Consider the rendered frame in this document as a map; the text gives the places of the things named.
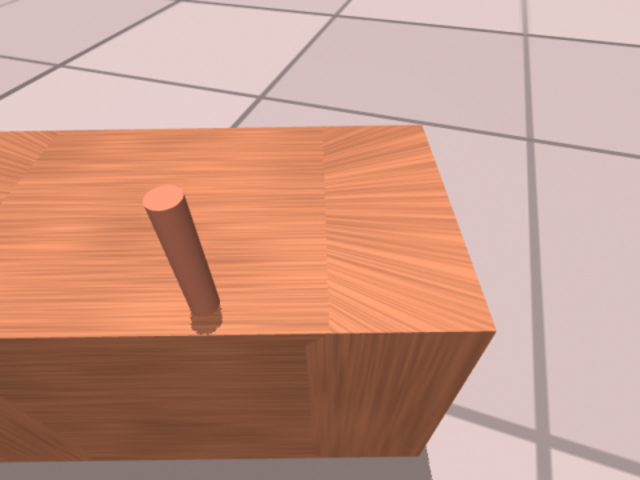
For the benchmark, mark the can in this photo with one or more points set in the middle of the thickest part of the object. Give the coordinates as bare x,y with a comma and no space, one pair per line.
170,216

